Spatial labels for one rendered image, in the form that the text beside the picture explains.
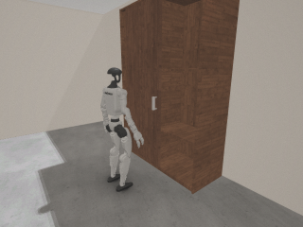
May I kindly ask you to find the wardrobe door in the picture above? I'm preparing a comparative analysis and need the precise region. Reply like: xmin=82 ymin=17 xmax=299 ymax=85
xmin=125 ymin=0 xmax=163 ymax=167
xmin=123 ymin=11 xmax=130 ymax=130

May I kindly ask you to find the robot right thigh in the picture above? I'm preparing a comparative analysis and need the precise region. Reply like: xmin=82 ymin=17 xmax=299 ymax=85
xmin=116 ymin=126 xmax=133 ymax=163

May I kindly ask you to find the left robot hand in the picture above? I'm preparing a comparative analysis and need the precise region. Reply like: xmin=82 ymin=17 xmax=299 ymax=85
xmin=103 ymin=120 xmax=109 ymax=133

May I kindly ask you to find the robot left upper arm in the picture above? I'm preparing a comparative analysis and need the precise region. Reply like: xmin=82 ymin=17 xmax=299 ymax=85
xmin=100 ymin=86 xmax=107 ymax=109

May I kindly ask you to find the right robot hand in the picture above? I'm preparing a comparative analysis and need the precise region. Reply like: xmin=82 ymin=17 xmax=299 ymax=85
xmin=134 ymin=131 xmax=144 ymax=148

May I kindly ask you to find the robot right forearm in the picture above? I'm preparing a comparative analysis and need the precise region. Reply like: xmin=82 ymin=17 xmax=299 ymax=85
xmin=124 ymin=108 xmax=138 ymax=133

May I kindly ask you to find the robot torso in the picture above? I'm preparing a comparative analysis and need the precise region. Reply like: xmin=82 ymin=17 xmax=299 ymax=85
xmin=105 ymin=86 xmax=122 ymax=132

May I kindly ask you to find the robot left forearm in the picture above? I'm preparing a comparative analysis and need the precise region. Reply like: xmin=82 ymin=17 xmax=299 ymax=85
xmin=100 ymin=107 xmax=109 ymax=122

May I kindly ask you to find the robot right upper arm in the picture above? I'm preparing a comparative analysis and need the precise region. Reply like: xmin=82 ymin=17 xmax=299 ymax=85
xmin=117 ymin=88 xmax=128 ymax=115

